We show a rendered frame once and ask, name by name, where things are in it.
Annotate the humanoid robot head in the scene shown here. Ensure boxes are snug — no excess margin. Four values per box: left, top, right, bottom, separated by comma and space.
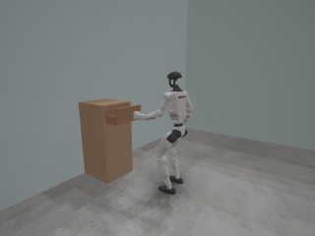
167, 72, 183, 91

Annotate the right robot shin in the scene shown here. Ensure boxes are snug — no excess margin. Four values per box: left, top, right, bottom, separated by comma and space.
167, 154, 180, 179

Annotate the right robot forearm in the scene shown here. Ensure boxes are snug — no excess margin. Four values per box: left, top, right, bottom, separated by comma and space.
182, 112, 193, 125

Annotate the cabinet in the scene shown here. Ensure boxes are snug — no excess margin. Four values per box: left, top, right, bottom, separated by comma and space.
78, 98, 133, 184

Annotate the left robot forearm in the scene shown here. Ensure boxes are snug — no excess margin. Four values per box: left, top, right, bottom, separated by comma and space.
139, 110, 160, 121

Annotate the left robot hand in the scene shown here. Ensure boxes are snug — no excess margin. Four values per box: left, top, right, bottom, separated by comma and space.
133, 111, 142, 120

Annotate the left robot upper arm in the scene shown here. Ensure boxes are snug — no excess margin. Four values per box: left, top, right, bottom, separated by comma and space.
159, 91, 174, 117

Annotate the drawer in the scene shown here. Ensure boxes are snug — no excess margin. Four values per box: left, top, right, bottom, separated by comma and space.
104, 104, 141, 126

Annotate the right robot upper arm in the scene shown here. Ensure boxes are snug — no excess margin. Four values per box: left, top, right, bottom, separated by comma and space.
184, 90, 193, 114

